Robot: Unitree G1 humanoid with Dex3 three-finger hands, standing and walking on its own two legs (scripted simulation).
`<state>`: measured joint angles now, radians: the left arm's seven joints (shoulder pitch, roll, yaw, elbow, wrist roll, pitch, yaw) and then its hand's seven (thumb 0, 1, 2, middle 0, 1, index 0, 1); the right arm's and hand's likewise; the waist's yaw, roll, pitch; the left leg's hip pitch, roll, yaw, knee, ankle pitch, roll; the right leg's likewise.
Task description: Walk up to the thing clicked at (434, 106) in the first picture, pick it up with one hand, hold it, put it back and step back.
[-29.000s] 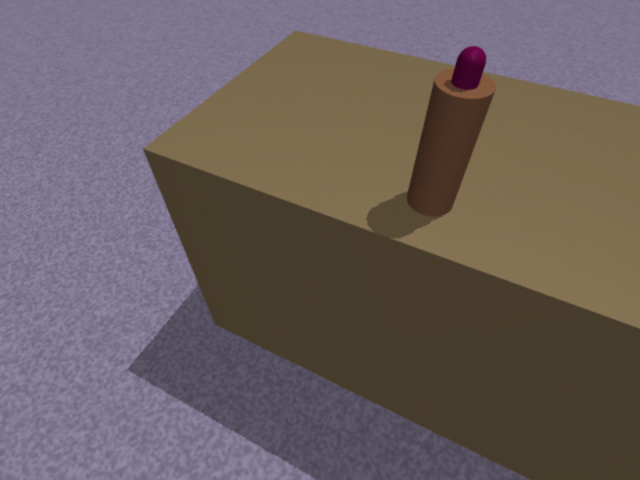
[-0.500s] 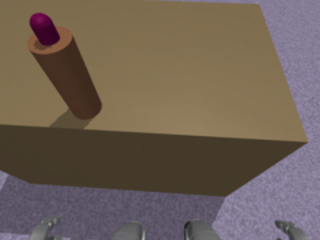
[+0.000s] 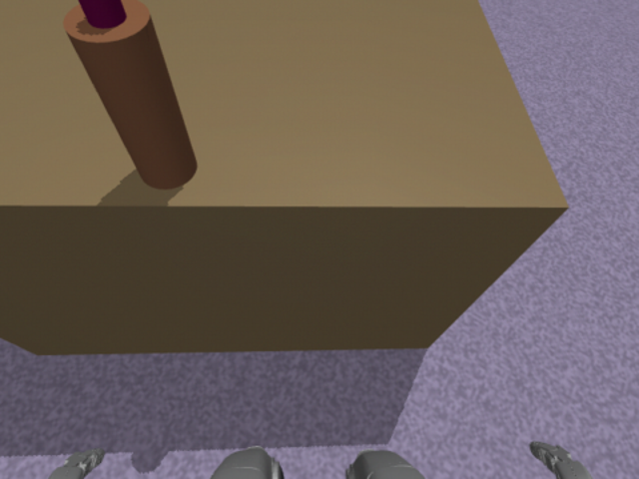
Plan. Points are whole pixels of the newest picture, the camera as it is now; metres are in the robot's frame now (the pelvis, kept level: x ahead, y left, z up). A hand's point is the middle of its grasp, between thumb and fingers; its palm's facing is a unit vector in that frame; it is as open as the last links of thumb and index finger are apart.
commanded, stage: step back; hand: left
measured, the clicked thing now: (137, 91) +0.53 +0.23 +0.13
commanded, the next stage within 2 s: none
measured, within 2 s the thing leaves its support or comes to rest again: neither
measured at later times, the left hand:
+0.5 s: hand out of the picture -0.02 +0.27 -0.15, palm faces +0.06 -0.94 -0.35, open 7.4 cm
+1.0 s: hand out of the picture -0.23 +0.20 -0.13, palm faces +0.02 -0.91 -0.41, open 7.4 cm
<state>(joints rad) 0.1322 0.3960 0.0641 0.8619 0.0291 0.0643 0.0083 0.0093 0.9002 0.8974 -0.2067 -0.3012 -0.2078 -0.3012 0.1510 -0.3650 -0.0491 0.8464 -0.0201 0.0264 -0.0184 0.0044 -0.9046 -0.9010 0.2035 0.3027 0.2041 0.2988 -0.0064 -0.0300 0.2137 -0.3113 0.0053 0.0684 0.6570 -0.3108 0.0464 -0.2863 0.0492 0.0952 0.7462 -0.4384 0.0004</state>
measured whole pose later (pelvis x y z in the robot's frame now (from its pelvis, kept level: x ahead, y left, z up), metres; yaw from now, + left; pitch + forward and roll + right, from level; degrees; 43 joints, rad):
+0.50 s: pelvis -0.13 +0.00 +0.00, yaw +5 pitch -3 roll -1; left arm 0.10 0.38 0.07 0.78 0.03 0.10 0.00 0.01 0.90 0.90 -0.21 -0.30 -0.21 -0.30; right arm 0.21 -0.37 -0.03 0.87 -0.04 0.01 0.00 0.01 -0.91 -0.90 0.20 0.30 0.20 0.30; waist -0.01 -0.05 0.19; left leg -0.27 -0.02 -0.04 0.65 -0.33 0.02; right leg -0.47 0.07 0.11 0.97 -0.50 -0.01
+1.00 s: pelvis -0.28 -0.06 +0.01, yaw +2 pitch -1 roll +2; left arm 0.23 0.34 0.06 0.84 0.05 0.07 -0.01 0.01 0.90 0.90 -0.21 -0.30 -0.21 -0.30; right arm 0.18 -0.42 -0.05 0.84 0.00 0.04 -0.02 0.01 -0.91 -0.90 0.20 0.30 0.20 0.30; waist 0.03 0.01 0.12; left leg -0.51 -0.10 -0.12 1.12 -0.47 -0.01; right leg -0.29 -0.03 0.06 0.62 -0.32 -0.01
